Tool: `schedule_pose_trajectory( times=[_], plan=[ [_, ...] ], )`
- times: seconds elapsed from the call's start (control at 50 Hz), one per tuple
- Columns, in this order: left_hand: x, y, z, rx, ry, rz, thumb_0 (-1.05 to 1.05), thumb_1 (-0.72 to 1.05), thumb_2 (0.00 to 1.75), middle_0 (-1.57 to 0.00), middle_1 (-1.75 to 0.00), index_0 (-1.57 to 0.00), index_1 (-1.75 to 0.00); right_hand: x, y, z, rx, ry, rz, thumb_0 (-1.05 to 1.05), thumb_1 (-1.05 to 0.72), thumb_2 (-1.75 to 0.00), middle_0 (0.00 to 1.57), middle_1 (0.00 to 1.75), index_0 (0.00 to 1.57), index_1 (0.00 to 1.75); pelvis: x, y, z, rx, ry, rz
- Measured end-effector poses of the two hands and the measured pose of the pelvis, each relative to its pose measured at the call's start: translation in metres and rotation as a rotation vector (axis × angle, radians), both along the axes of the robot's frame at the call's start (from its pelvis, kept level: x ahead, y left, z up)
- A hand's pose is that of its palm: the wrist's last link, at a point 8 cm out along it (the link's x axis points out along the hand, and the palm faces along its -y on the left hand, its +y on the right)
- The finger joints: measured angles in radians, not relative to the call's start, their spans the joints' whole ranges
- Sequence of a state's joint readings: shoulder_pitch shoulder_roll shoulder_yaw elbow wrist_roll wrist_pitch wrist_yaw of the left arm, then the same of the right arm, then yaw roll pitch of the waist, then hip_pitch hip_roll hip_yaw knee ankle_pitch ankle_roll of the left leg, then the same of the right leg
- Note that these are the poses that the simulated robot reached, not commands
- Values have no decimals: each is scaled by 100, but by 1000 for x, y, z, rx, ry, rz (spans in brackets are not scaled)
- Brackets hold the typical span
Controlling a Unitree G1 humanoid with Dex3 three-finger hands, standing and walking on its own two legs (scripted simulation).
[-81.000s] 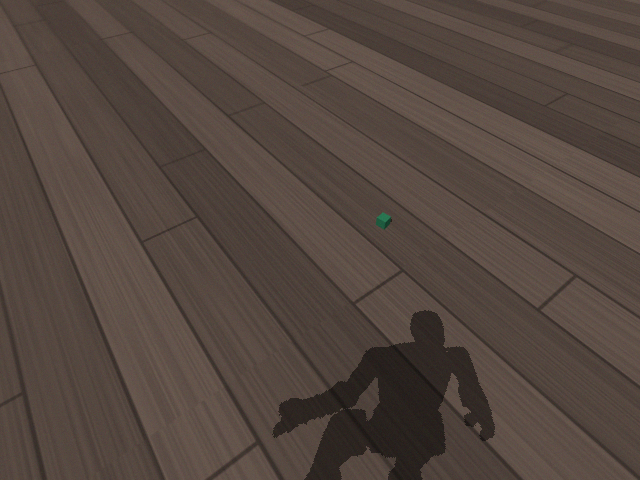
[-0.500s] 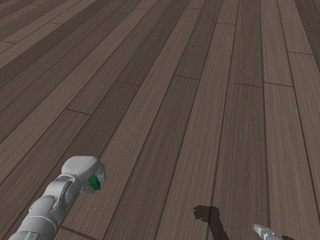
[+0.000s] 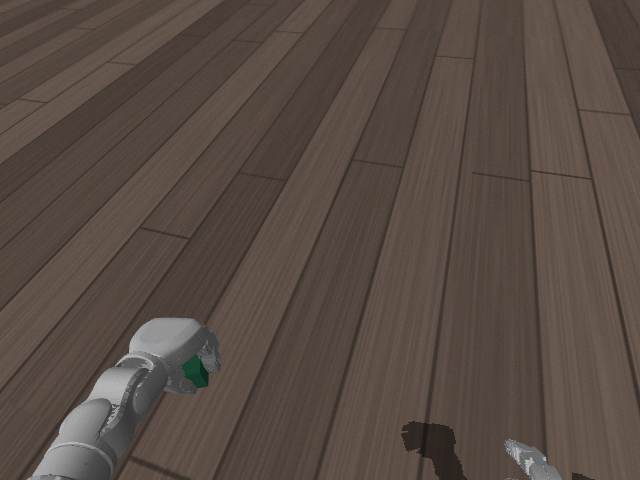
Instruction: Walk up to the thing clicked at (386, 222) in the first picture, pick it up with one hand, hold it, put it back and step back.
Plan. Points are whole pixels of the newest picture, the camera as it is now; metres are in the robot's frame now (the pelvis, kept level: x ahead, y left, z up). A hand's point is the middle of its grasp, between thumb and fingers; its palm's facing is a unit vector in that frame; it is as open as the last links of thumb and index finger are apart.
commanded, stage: hold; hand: left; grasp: from above
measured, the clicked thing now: (189, 367) +0.31 +0.21 -0.07
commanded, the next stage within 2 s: crouch in 1.02 s
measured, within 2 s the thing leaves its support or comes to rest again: neither
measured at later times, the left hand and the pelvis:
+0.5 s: hand (177, 372) +0.28 +0.21 -0.02, palm faces -0.46 -0.01 -0.89, open 5.2 cm; pelvis +0.00 +0.00 +0.01, yaw +0 degrees
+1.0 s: hand (175, 361) +0.30 +0.21 -0.02, palm faces -0.47 -0.02 -0.88, open 5.4 cm; pelvis +0.01 +0.00 +0.01, yaw +0 degrees
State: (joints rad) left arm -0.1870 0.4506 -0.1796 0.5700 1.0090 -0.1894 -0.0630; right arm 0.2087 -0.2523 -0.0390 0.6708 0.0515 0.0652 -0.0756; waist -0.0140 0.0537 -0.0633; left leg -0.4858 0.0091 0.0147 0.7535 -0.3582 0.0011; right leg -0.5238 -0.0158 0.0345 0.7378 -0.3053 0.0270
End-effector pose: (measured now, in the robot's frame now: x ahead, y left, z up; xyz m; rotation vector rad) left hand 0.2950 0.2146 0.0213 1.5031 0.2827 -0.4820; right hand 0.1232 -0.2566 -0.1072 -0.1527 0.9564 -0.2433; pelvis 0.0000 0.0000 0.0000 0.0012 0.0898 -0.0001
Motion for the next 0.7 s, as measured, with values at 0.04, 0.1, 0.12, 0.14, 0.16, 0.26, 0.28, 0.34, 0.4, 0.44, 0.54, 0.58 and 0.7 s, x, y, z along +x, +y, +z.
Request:
schedule_pose_trajectory(
  times=[0.04, 0.1, 0.12, 0.14, 0.16, 0.26, 0.28, 0.34, 0.4, 0.44, 0.54, 0.58, 0.7],
  plan=[
    [-2, -1, 1, -3, 0, 0, -12, 51, 13, -89, -26, -116, -28, 0, -1, 1, -1, -4, 2, 1, -90, -90, 20, 30, 20, 30, -1, -1, 0, 0, -4, 1],
    [-4, -3, 2, -11, -1, 2, -12, 51, 13, -88, -26, -116, -28, 2, -1, 2, -3, -13, 5, 1, -90, -90, 20, 30, 20, 30, -2, -1, 1, 2, -9, 1],
    [-5, -3, 2, -13, 0, 2, -12, 52, 13, -88, -27, -116, -28, 2, -2, 3, -4, -16, 6, 1, -90, -90, 20, 30, 20, 30, -2, -2, 1, 2, -10, 1],
    [-6, -4, 2, -13, 1, 0, -12, 52, 12, -88, -27, -116, -28, 3, -2, 3, -5, -18, 6, 1, -90, -90, 20, 30, 20, 30, -2, -2, 2, 3, -12, 1],
    [-6, -4, 3, -12, 1, -3, -12, 52, 12, -88, -27, -116, -29, 4, -2, 4, -7, -21, 7, 1, -90, -90, 20, 30, 20, 30, -2, -2, 2, 3, -13, 0],
    [-8, -6, 6, -11, -7, -12, -12, 52, 13, -87, -28, -115, -30, 8, -3, 7, -11, -35, 11, 1, -90, -90, 20, 30, 20, 30, -2, -3, 3, 4, -20, 0],
    [-8, -7, 7, -10, -11, -13, -12, 52, 13, -87, -28, -115, -30, 9, -3, 7, -11, -37, 13, 1, -90, -90, 20, 30, 20, 30, -2, -3, 3, 4, -22, 0],
    [-7, -7, 10, -9, -20, -8, -11, 52, 13, -86, -29, -115, -31, 11, -2, 8, -9, -45, 13, 1, -90, -90, 20, 30, 20, 30, -2, -3, 4, 5, -26, -1],
    [-5, -7, 14, -8, -22, -4, -11, 52, 14, -85, -29, -114, -32, 13, -2, 10, -6, -52, 13, 1, -90, -90, 20, 30, 20, 30, -1, -3, 5, 6, -31, -2],
    [-5, -6, 15, -8, -20, 1, -11, 52, 14, -85, -30, -114, -32, 15, -1, 11, -3, -56, 14, 1, -90, -90, 20, 30, 20, 30, -1, -3, 6, 6, -33, -3],
    [-6, -5, 16, -4, -2, 3, -10, 52, 15, -84, -30, -113, -33, 19, 1, 12, -4, -58, 19, 1, -90, -90, 20, 30, 20, 30, 2, -3, 7, 6, -35, -2],
    [-6, -5, 16, -6, 3, -2, -10, 52, 15, -84, -31, -113, -33, 21, 1, 12, -5, -56, 20, 1, -90, -90, 20, 30, 20, 30, 3, -3, 8, 7, -36, -2],
    [-4, -6, 15, -16, 3, -6, -10, 52, 16, -83, -31, -112, -34, 25, 3, 14, -6, -54, 21, 1, -90, -90, 20, 30, 20, 30, 6, -2, 9, 6, -36, -2]
  ],
)
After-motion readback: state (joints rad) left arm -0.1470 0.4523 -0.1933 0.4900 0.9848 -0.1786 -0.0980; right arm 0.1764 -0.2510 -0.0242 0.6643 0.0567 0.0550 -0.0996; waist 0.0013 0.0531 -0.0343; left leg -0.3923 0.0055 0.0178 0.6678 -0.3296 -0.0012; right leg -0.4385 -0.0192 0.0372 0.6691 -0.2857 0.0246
